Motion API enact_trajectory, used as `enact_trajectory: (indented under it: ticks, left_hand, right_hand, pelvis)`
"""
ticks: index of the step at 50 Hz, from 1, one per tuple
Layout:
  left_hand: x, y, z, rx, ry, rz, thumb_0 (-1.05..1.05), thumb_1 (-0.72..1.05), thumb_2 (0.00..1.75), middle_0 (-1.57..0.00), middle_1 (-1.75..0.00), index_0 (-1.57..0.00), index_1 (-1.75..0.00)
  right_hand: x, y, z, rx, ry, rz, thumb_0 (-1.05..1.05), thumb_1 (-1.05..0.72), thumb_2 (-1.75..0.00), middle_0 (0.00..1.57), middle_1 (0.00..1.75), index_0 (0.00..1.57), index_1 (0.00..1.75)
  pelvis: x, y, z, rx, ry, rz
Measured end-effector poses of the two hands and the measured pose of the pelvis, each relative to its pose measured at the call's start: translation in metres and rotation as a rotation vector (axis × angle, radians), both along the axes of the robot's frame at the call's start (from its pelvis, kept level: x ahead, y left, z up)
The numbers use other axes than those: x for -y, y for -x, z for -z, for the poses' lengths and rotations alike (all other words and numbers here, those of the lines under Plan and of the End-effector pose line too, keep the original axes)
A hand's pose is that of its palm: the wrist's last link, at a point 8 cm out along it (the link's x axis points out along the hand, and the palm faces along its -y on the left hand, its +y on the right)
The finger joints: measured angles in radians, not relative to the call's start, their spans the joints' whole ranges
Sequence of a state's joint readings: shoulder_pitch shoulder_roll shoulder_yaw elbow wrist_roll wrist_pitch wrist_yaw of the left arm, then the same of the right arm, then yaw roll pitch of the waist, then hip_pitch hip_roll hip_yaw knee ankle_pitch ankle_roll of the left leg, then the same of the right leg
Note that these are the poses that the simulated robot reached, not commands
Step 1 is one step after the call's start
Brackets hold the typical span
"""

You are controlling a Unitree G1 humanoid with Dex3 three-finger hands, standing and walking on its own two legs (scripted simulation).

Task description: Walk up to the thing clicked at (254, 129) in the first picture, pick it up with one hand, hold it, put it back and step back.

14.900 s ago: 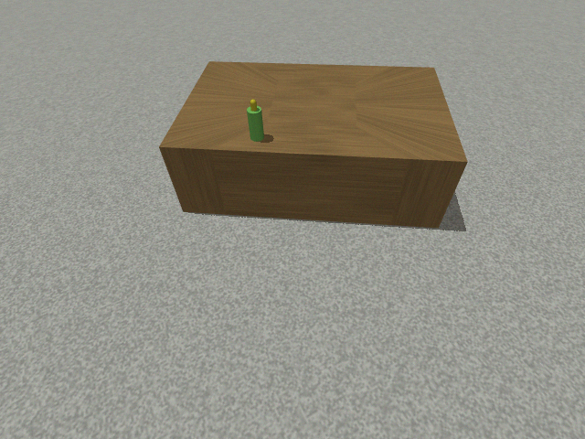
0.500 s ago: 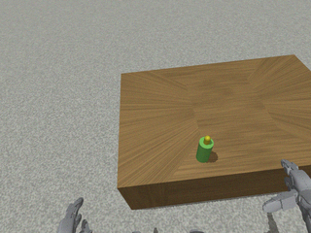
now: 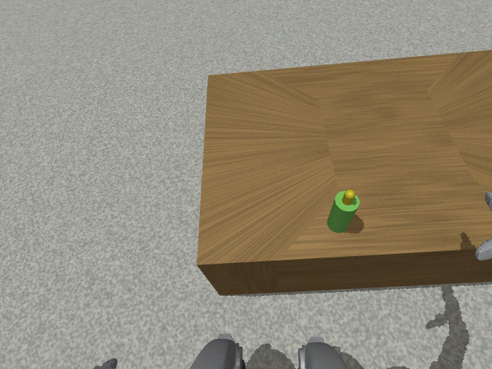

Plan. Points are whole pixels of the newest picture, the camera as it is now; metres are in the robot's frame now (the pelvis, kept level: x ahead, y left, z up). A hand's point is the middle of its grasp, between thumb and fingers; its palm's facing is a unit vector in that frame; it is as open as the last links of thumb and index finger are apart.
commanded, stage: go down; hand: right
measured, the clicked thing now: (343, 209) +0.50 -0.18 -0.23
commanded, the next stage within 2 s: approach in 0.96 s
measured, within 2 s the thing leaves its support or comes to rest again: neither
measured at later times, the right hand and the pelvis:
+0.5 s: hand out of the picture +0.41 -0.36 +0.02, palm faces +0.09 +0.99 -0.11, open 17.3 cm; pelvis +0.01 +0.00 +0.00, yaw +0 degrees
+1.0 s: hand out of the picture +0.42 -0.37 +0.03, palm faces +0.09 +0.99 -0.09, open 17.5 cm; pelvis +0.01 -0.01 +0.00, yaw +1 degrees
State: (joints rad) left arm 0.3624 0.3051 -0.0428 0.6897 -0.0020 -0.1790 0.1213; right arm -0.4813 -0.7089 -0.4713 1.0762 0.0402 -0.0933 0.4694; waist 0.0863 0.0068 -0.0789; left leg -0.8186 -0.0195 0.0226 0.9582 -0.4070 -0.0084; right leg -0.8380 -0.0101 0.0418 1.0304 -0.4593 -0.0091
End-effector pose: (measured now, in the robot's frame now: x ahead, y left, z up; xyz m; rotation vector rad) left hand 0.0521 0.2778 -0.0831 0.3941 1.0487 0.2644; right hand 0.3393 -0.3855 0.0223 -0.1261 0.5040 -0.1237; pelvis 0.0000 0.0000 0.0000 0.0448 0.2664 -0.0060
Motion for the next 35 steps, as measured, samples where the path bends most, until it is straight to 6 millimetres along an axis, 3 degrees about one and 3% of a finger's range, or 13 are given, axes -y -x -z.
enact_trajectory:
  ticks: [24, 35]
  left_hand:
    - [0.003, -0.005, -0.003, -0.088, 0.004, 0.040, 0.01, 0.92, 0.90, -0.19, -0.30, -0.19, -0.29]
    - [0.012, 0.000, -0.005, -0.103, 0.025, 0.029, 0.01, 0.92, 0.90, -0.19, -0.29, -0.19, -0.29]
  right_hand:
    - [0.024, -0.041, -0.013, 0.123, -0.031, -0.007, -0.01, 0.50, -0.05, 0.06, 0.04, 0.05, 0.04]
    - [0.029, -0.045, -0.018, 0.149, -0.042, -0.009, -0.01, 0.50, -0.06, 0.06, 0.04, 0.06, 0.04]
  pelvis:
    - [0.003, -0.013, 0.002, -0.063, -0.016, 0.000]
    - [0.009, -0.016, 0.000, -0.058, -0.024, -0.005]
